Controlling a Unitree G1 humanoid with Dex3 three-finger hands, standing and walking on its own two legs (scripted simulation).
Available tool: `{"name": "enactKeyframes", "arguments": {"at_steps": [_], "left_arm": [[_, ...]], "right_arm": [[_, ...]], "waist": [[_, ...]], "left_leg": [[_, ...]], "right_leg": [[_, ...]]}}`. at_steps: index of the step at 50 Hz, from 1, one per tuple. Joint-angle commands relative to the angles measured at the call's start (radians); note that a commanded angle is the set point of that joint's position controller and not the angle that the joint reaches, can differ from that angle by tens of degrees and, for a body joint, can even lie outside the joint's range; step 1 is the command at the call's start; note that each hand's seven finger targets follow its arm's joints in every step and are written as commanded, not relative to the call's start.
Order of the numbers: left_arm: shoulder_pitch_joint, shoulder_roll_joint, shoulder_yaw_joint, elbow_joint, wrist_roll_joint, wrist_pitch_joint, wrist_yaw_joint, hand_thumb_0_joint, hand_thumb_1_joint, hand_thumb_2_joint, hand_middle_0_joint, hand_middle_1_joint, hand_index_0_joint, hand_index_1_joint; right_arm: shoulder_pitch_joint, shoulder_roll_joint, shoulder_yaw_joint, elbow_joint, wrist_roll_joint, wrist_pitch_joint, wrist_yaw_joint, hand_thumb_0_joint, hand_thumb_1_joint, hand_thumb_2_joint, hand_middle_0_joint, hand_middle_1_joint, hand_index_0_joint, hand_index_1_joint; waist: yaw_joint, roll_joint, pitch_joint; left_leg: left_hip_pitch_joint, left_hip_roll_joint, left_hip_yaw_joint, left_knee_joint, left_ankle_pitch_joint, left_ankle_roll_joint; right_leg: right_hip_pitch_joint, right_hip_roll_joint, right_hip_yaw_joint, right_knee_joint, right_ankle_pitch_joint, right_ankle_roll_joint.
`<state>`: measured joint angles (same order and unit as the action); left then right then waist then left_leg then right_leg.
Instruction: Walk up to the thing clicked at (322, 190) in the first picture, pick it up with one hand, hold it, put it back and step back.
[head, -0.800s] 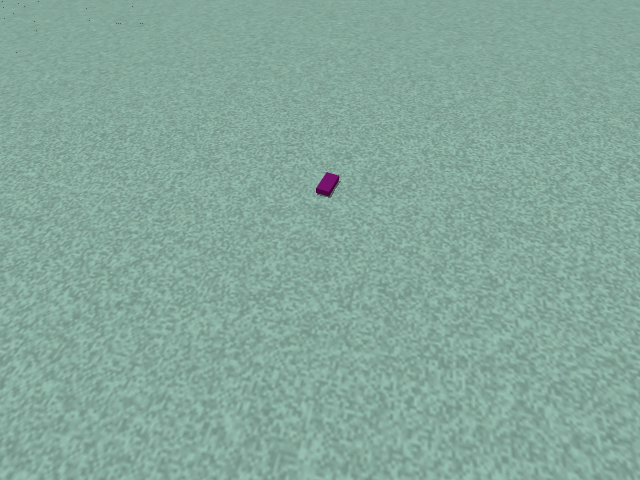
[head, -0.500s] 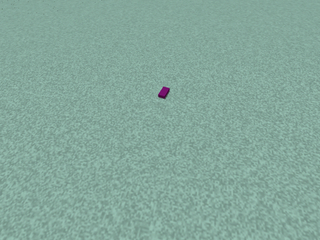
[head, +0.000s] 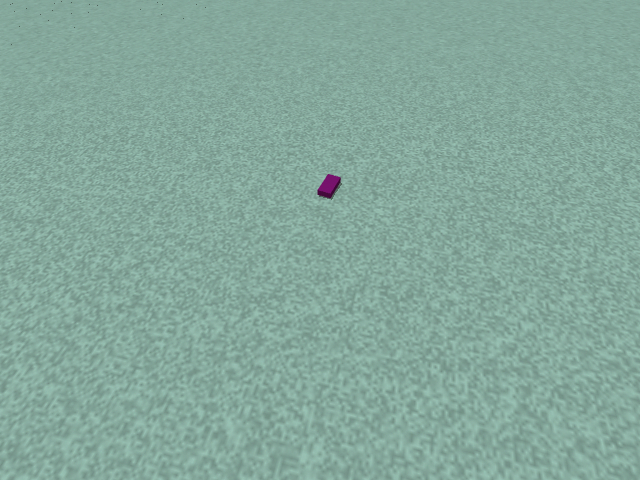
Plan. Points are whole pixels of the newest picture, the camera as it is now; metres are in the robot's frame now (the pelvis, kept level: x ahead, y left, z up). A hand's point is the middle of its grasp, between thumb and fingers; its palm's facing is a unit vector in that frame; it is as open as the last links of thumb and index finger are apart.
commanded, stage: stand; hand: left
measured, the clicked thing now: (329, 185) +1.49 -0.03 -0.77
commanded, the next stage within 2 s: walk up in 0.32 s
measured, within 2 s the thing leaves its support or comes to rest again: neither
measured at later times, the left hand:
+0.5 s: hand out of the picture +0.09 +0.30 -0.14, palm faces +0.19 -0.92 -0.33, open 7.3 cm
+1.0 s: hand (118, 471) +0.18 +0.31 -0.16, palm faces +0.39 -0.88 -0.28, open 7.4 cm
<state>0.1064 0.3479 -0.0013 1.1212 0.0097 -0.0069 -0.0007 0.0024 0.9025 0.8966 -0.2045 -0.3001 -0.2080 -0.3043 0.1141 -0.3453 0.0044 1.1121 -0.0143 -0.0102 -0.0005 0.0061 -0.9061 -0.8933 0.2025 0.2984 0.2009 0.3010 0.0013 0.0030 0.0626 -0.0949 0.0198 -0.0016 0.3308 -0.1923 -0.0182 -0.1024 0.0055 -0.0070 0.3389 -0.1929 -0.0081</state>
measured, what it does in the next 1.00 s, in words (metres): walks ahead, turning left: left foot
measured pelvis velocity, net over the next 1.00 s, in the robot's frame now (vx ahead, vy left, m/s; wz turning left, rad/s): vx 0.21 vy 0.01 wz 0.46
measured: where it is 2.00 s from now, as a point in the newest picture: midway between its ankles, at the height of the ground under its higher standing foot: (351, 325)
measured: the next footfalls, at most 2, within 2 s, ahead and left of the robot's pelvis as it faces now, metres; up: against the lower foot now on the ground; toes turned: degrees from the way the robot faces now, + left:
left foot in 0.62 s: +0.13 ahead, +0.17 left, +0.00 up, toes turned +22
right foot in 1.08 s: +0.48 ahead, -0.09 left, +0.00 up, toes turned +27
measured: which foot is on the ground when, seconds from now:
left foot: down 0.00-0.42, up 0.44-0.60, down 0.62-1.00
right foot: down 0.00-0.62, up 0.64-1.00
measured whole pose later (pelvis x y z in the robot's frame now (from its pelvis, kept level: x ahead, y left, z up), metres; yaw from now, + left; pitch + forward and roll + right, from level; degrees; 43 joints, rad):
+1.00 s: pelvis +0.21 +0.01 -0.02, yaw +26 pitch -2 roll +2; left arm 0.18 0.51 0.11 0.84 0.06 0.07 -0.16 0.01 0.90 0.90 -0.20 -0.30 -0.21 -0.30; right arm 0.39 -0.42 -0.04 0.90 -0.02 -0.12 -0.01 0.01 -0.90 -0.89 0.21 0.30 0.21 0.30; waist 0.02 -0.15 0.01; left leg -0.13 0.02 -0.09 0.48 -0.34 -0.01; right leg -0.58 -0.14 0.09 0.85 -0.21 0.04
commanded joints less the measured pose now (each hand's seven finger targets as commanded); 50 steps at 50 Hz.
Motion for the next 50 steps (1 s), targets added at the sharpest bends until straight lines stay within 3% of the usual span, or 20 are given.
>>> {"name": "enactKeyframes", "arguments": {"at_steps": [1, 15, 16, 17, 19, 20, 21, 22, 25, 27, 29, 30, 31, 32, 33, 34, 37, 42, 44, 50], "left_arm": [[-0.041, 0.212, 0.045, -0.063, 0.001, -0.028, 0.010, 0.000, 0.900, 0.900, -0.200, -0.300, -0.200, -0.300], [-0.033, 0.213, 0.044, -0.061, 0.001, -0.027, 0.009, 0.000, 0.900, 0.900, -0.200, -0.300, -0.200, -0.300], [-0.086, 0.370, 0.168, -0.202, 0.047, -0.026, -0.034, 0.000, 0.900, 0.900, -0.200, -0.300, -0.200, -0.300], [-0.102, 0.375, 0.175, -0.222, 0.067, -0.018, -0.050, 0.000, 0.900, 0.900, -0.200, -0.300, -0.200, -0.300], [-0.008, 0.331, 0.182, -0.259, 0.058, -0.012, -0.077, 0.000, 0.900, 0.900, -0.200, -0.300, -0.200, -0.300], [0.073, 0.344, 0.197, -0.254, 0.060, -0.013, -0.078, 0.000, 0.900, 0.900, -0.200, -0.300, -0.200, -0.300], [0.079, 0.386, 0.208, -0.263, 0.051, -0.014, -0.075, 0.000, 0.900, 0.900, -0.200, -0.300, -0.200, -0.300], [0.003, 0.389, 0.213, -0.302, 0.049, -0.013, -0.079, 0.000, 0.900, 0.900, -0.200, -0.300, -0.200, -0.300], [-0.089, 0.346, 0.196, -0.363, 0.057, -0.015, -0.097, 0.000, 0.900, 0.900, -0.200, -0.300, -0.200, -0.300], [-0.148, 0.345, 0.196, -0.387, 0.054, -0.006, -0.106, 0.000, 0.900, 0.900, -0.200, -0.300, -0.200, -0.300], [-0.184, 0.314, 0.187, -0.416, 0.056, 0.003, -0.108, 0.000, 0.900, 0.900, -0.200, -0.300, -0.200, -0.300], [-0.156, 0.256, 0.168, -0.430, 0.054, 0.011, -0.112, 0.000, 0.900, 0.900, -0.200, -0.300, -0.200, -0.300], [-0.175, 0.172, 0.141, -0.468, 0.057, 0.015, -0.120, 0.000, 0.900, 0.900, -0.200, -0.300, -0.200, -0.300], [-0.193, 0.201, 0.132, -0.502, 0.054, 0.016, -0.130, 0.000, 0.900, 0.900, -0.200, -0.300, -0.200, -0.300], [-0.154, 0.298, 0.139, -0.489, 0.055, 0.018, -0.137, 0.000, 0.900, 0.900, -0.200, -0.300, -0.200, -0.300], [-0.070, 0.334, 0.144, -0.443, 0.042, 0.023, -0.140, 0.000, 0.900, 0.900, -0.200, -0.300, -0.200, -0.300], [0.012, 0.345, 0.154, -0.376, 0.039, 0.036, -0.140, 0.000, 0.900, 0.900, -0.200, -0.300, -0.200, -0.300], [0.009, 0.329, 0.146, -0.408, 0.039, 0.041, -0.155, 0.000, 0.900, 0.900, -0.200, -0.300, -0.200, -0.300], [-0.025, 0.327, 0.159, -0.393, 0.050, 0.050, -0.161, 0.000, 0.900, 0.900, -0.200, -0.300, -0.200, -0.300], [-0.152, 0.296, 0.166, -0.439, 0.046, 0.024, -0.158, 0.000, 0.900, 0.900, -0.200, -0.300, -0.200, -0.300]], "right_arm": [[-0.041, -0.209, -0.041, -0.063, 0.005, -0.019, -0.011, 0.000, -0.900, -0.900, 0.200, 0.300, 0.200, 0.300], [-0.040, -0.206, -0.040, -0.059, 0.004, -0.021, -0.009, 0.000, -0.900, -0.900, 0.200, 0.300, 0.200, 0.300], [0.098, -0.374, -0.115, -0.107, 0.019, -0.036, 0.008, 0.000, -0.900, -0.900, 0.200, 0.300, 0.200, 0.300], [0.089, -0.389, -0.122, -0.111, 0.005, -0.041, 0.013, 0.000, -0.900, -0.900, 0.200, 0.300, 0.200, 0.300], [-0.015, -0.370, -0.136, -0.196, -0.010, -0.053, 0.019, 0.000, -0.900, -0.900, 0.200, 0.300, 0.200, 0.300], [-0.064, -0.323, -0.128, -0.239, -0.015, -0.055, 0.017, 0.000, -0.900, -0.900, 0.200, 0.300, 0.200, 0.300], [-0.095, -0.281, -0.116, -0.267, -0.006, -0.055, 0.017, 0.000, -0.900, -0.900, 0.200, 0.300, 0.200, 0.300], [-0.076, -0.304, -0.124, -0.266, -0.008, -0.055, 0.017, 0.000, -0.900, -0.900, 0.200, 0.300, 0.200, 0.300], [0.041, -0.333, -0.134, -0.232, 0.007, -0.054, 0.049, 0.000, -0.900, -0.900, 0.200, 0.300, 0.200, 0.300], [0.154, -0.323, -0.140, -0.208, 0.009, -0.056, 0.055, 0.000, -0.900, -0.900, 0.200, 0.300, 0.200, 0.300], [0.380, -0.322, -0.163, -0.143, 0.004, -0.061, 0.033, 0.000, -0.900, -0.900, 0.200, 0.300, 0.200, 0.300], [0.498, -0.374, -0.192, -0.112, -0.010, -0.061, 0.009, 0.000, -0.900, -0.900, 0.200, 0.300, 0.200, 0.300], [0.565, -0.460, -0.208, -0.120, -0.025, -0.056, -0.013, 0.000, -0.900, -0.900, 0.200, 0.300, 0.200, 0.300], [0.448, -0.520, -0.204, -0.190, -0.014, -0.061, -0.022, 0.000, -0.900, -0.900, 0.200, 0.300, 0.200, 0.300], [0.293, -0.540, -0.194, -0.241, 0.024, -0.067, -0.028, 0.000, -0.900, -0.900, 0.200, 0.300, 0.200, 0.300], [0.202, -0.494, -0.170, -0.268, 0.025, -0.076, -0.033, 0.000, -0.900, -0.900, 0.200, 0.300, 0.200, 0.300], [0.170, -0.438, -0.140, -0.271, 0.015, -0.102, -0.043, 0.000, -0.900, -0.900, 0.200, 0.300, 0.200, 0.300], [0.173, -0.454, -0.140, -0.258, 0.012, -0.125, -0.039, 0.000, -0.900, -0.900, 0.200, 0.300, 0.200, 0.300], [0.241, -0.451, -0.152, -0.264, 0.005, -0.131, -0.036, 0.000, -0.900, -0.900, 0.200, 0.300, 0.200, 0.300], [0.284, -0.457, -0.156, -0.285, -0.006, -0.118, -0.047, 0.000, -0.900, -0.900, 0.200, 0.300, 0.200, 0.300]], "waist": [[0.000, -0.007, -0.107], [0.001, -0.001, -0.065], [0.019, -0.107, -0.118], [0.020, -0.071, -0.027], [0.090, 0.002, -0.015], [0.145, -0.059, -0.029], [0.167, -0.268, -0.055], [0.143, -0.239, -0.035], [0.073, -0.170, 0.026], [0.017, -0.172, 0.013], [-0.096, -0.021, -0.085], [-0.159, 0.146, -0.131], [-0.180, 0.338, -0.079], [-0.112, 0.232, -0.060], [-0.038, 0.078, 0.002], [0.027, 0.005, 0.026], [0.047, 0.045, 0.005], [0.042, 0.103, 0.021], [0.014, 0.105, 0.008], [-0.022, 0.139, 0.009]], "left_leg": [[0.025, 0.113, -0.079, -0.030, 0.180, 0.042], [0.001, 0.111, -0.085, -0.059, 0.107, 0.040], [-0.213, 0.121, -0.260, 0.000, -0.348, 0.097], [-0.358, 0.115, -0.281, -0.026, -0.458, 0.081], [-0.443, 0.082, -0.232, 0.074, -0.352, 0.057], [-0.611, -0.004, -0.068, 0.178, -0.250, -0.007], [-0.719, -0.037, 0.086, 0.457, -0.227, 0.007], [-0.687, 0.055, 0.080, 0.518, -0.295, 0.009], [-0.530, 0.117, 0.039, 0.453, -0.254, 0.023], [-0.321, 0.079, 0.105, 0.364, -0.172, 0.033], [0.064, -0.010, 0.173, 0.182, -0.030, 0.040], [0.300, -0.019, 0.084, 0.135, -0.117, 0.083], [0.351, 0.164, -0.303, -0.009, -0.451, 0.135], [0.181, 0.372, -0.789, -0.240, -0.780, 0.225], [-0.016, 0.437, -0.879, -0.326, -0.850, 0.293], [-0.028, 0.411, -0.734, -0.255, -0.738, 0.279], [-0.148, 0.244, -0.397, -0.176, -0.475, 0.192], [-0.189, 0.186, -0.300, -0.162, -0.391, 0.193], [-0.173, 0.176, -0.278, -0.122, -0.335, 0.229], [-0.136, 0.175, -0.250, 0.005, -0.190, 0.215]], "right_leg": [[0.007, -0.135, 0.101, -0.056, 0.207, -0.016], [-0.016, -0.128, 0.099, -0.070, 0.127, -0.017], [0.089, -0.102, 0.026, 0.098, -0.406, -0.050], [0.056, -0.118, 0.060, 0.136, -0.548, -0.070], [0.066, -0.177, 0.127, 0.103, -0.519, -0.113], [0.247, -0.249, 0.166, -0.036, -0.564, -0.150], [0.307, -0.420, 0.320, -0.196, -0.608, -0.204], [0.231, -0.497, 0.329, -0.239, -0.519, -0.242], [0.100, -0.415, 0.165, -0.220, -0.501, -0.217], [-0.015, -0.323, -0.007, -0.142, -0.443, -0.160], [-0.199, -0.205, -0.194, 0.186, -0.370, -0.115], [-0.383, -0.115, -0.237, 0.516, -0.264, -0.089], [-0.667, 0.002, -0.179, 0.788, -0.430, -0.056], [-0.732, -0.002, 0.004, 0.895, -0.384, -0.040], [-0.662, -0.083, 0.148, 0.912, -0.308, -0.029], [-0.630, -0.118, 0.155, 0.891, -0.285, -0.010], [-0.492, -0.136, 0.140, 0.752, -0.161, 0.021], [-0.525, -0.127, 0.109, 0.670, -0.029, 0.056], [-0.533, -0.141, 0.088, 0.618, 0.027, 0.067], [-0.468, -0.149, 0.074, 0.393, -0.085, 0.035]]}}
